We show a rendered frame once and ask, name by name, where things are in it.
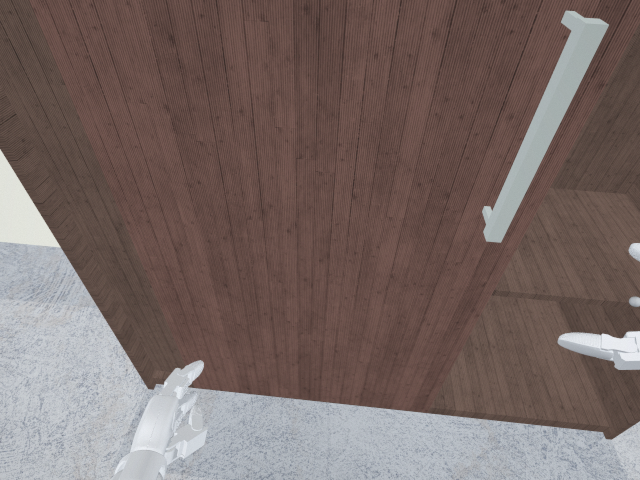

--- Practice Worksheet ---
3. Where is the right robot hand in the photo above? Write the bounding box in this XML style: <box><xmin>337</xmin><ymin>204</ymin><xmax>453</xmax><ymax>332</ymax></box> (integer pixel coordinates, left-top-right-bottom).
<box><xmin>558</xmin><ymin>243</ymin><xmax>640</xmax><ymax>370</ymax></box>

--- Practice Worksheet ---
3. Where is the handle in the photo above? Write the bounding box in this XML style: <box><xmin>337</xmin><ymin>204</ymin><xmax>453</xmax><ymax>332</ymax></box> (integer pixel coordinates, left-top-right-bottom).
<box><xmin>482</xmin><ymin>11</ymin><xmax>609</xmax><ymax>243</ymax></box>

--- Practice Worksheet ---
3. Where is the left robot hand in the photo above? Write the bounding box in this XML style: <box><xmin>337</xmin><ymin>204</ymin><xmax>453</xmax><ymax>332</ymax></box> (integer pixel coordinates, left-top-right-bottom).
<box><xmin>130</xmin><ymin>360</ymin><xmax>208</xmax><ymax>465</ymax></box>

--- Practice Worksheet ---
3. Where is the left robot forearm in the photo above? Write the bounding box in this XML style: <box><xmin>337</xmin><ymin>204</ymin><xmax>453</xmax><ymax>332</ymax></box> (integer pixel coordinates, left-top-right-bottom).
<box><xmin>110</xmin><ymin>450</ymin><xmax>167</xmax><ymax>480</ymax></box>

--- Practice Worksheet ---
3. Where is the wardrobe door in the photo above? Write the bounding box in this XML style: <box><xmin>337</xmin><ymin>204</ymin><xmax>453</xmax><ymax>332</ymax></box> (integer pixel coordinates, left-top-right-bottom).
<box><xmin>29</xmin><ymin>0</ymin><xmax>640</xmax><ymax>413</ymax></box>
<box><xmin>0</xmin><ymin>0</ymin><xmax>186</xmax><ymax>372</ymax></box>

